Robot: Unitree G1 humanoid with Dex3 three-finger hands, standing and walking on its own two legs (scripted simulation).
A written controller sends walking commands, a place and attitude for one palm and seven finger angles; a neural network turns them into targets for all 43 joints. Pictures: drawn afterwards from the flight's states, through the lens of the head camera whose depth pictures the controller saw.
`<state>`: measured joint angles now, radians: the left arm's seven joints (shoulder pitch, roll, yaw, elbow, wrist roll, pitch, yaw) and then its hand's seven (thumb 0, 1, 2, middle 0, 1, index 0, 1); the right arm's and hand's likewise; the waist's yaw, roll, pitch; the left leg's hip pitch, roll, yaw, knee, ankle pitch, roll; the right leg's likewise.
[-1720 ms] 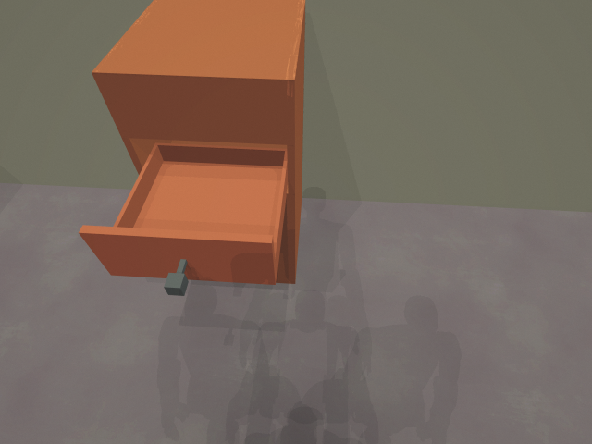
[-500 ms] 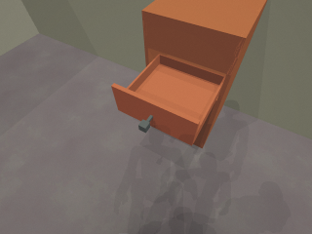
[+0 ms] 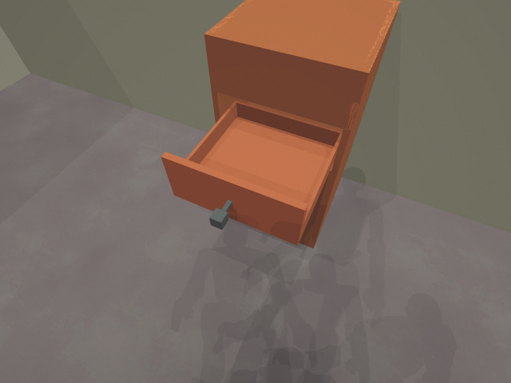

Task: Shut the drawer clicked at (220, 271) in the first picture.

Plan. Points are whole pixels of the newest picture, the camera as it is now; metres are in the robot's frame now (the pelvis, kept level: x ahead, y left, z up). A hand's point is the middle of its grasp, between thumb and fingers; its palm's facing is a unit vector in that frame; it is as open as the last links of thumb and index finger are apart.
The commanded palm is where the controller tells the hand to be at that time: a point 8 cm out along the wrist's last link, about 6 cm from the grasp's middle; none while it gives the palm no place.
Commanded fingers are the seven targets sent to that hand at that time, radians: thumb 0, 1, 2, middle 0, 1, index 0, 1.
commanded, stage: look at it before walking up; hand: left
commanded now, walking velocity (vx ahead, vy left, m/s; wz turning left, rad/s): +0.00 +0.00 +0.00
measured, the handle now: (222, 213) +0.52 +0.10 -0.18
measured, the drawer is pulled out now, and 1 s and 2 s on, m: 0.30 0.30 0.30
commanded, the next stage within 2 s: turn to face it in 0.32 s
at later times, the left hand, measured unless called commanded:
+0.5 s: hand out of the picture +0.04 +0.23 -0.17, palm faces +0.00 -0.96 -0.27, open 7.3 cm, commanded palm none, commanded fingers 0.00 0.90 0.90 -0.20 -0.30 -0.20 -0.30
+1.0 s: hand out of the picture +0.07 +0.19 -0.17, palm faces -0.20 -0.94 -0.26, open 7.3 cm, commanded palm none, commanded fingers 0.00 0.90 0.90 -0.20 -0.30 -0.20 -0.30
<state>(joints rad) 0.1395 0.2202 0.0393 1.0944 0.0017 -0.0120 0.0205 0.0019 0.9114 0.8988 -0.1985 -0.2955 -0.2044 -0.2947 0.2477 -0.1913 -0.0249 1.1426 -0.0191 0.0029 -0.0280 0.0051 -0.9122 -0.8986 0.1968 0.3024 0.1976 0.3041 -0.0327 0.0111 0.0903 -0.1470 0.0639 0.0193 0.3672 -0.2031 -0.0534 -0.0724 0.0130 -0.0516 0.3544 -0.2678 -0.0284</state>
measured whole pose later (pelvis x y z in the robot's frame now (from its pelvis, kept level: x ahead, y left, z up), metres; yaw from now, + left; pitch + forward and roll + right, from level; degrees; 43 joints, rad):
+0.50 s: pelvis +0.00 +0.01 +0.00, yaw -1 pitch -1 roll +0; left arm 0.17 0.25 0.04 1.12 0.01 -0.01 0.01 0.00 0.91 0.90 -0.20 -0.30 -0.21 -0.29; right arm 0.12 -0.25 -0.03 1.10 -0.02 0.00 -0.02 0.00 -0.91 -0.90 0.20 0.30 0.20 0.30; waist 0.01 0.00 0.09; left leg -0.14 0.05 0.04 0.36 -0.20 -0.04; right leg -0.07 0.00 -0.03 0.33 -0.25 -0.01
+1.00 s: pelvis -0.02 +0.00 -0.01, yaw -15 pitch +1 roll +2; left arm 0.21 0.20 0.08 0.95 0.02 0.04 0.01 0.00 0.91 0.90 -0.20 -0.30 -0.21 -0.29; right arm 0.08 -0.21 -0.06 0.96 0.00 0.05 -0.04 0.01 -0.91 -0.90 0.20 0.30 0.20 0.30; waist 0.02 -0.02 0.18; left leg -0.41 0.02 0.01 0.88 -0.46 -0.06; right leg -0.24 0.05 0.09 0.51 -0.27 -0.06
